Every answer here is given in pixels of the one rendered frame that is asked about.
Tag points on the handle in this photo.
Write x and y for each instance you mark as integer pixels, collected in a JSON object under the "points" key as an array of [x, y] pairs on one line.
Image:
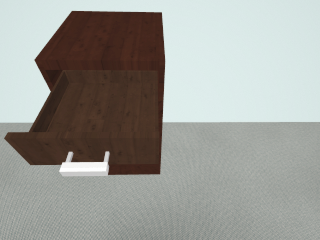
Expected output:
{"points": [[74, 169]]}

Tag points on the drawer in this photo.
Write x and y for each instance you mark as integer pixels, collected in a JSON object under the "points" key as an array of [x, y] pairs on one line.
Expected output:
{"points": [[91, 112]]}

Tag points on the cabinet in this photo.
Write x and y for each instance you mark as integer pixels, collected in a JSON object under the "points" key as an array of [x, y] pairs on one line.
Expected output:
{"points": [[112, 41]]}

